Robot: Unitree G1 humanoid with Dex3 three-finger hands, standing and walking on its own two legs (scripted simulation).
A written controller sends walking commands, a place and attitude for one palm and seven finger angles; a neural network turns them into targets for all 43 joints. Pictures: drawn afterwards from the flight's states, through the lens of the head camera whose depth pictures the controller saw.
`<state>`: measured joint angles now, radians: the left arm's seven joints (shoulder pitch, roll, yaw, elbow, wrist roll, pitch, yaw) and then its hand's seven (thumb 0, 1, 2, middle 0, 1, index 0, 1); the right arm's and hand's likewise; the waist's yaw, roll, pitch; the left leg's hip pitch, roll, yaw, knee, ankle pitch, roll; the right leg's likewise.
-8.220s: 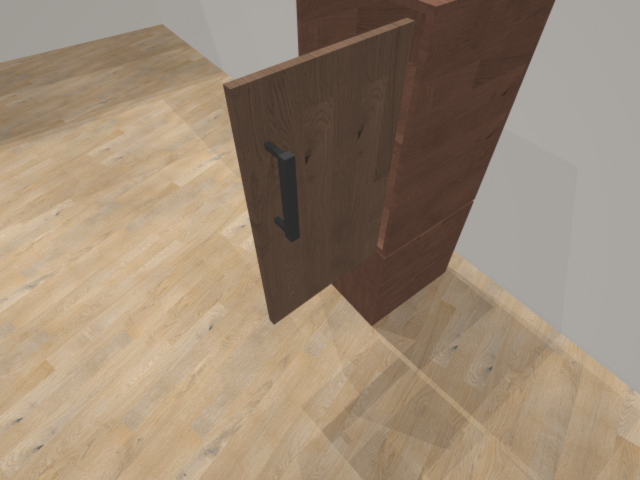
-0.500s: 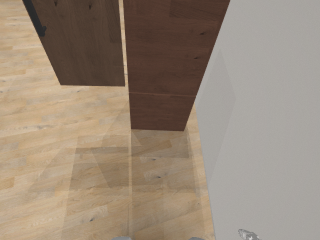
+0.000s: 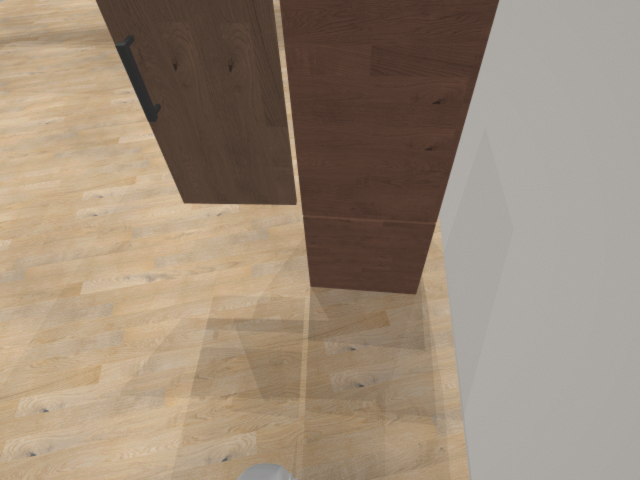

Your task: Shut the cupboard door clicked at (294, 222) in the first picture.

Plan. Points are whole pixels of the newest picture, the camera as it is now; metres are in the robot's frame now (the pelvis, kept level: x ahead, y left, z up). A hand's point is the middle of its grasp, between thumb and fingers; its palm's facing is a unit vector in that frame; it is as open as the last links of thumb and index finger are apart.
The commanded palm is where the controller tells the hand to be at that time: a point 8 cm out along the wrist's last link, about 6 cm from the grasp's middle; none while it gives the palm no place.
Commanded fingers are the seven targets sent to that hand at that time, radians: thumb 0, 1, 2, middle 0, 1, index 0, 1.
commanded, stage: take the last steps up to it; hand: left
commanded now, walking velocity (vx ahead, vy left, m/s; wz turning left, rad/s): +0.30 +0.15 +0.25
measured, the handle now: (141, 80) +0.87 +0.45 +0.06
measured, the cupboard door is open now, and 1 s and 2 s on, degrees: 93 93 93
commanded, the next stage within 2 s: come to a stop and stand still in 1.00 s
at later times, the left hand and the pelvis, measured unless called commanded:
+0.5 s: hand out of the picture +0.09 +0.32 -0.18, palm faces +0.18 -0.96 -0.21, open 7.4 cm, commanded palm none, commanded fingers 0.00 0.90 0.90 -0.20 -0.30 -0.20 -0.30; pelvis +0.13 +0.13 -0.01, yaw +6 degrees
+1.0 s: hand (144, 352) +0.34 +0.34 -0.16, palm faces +0.16 -0.96 -0.23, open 7.2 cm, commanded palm none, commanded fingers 0.00 0.90 0.90 -0.20 -0.30 -0.20 -0.30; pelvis +0.31 +0.15 +0.00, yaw +6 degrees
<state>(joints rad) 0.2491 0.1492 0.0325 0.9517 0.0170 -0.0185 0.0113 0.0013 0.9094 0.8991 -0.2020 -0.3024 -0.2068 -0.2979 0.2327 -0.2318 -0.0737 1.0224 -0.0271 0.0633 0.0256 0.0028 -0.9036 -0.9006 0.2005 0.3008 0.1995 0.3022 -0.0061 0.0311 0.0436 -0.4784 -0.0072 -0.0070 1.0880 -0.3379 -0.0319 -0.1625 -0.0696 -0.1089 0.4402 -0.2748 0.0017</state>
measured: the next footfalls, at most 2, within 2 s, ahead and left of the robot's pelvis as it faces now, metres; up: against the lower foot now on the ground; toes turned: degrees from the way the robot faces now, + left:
left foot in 0.34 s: +0.17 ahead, +0.22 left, +0.00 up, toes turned +13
right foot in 0.80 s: +0.36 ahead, +0.06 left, +0.00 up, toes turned -2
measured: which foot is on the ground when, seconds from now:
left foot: up 0.00-0.32, down 0.34-0.80, up 0.82-1.00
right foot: down 0.00-0.34, up 0.36-0.78, down 0.80-1.00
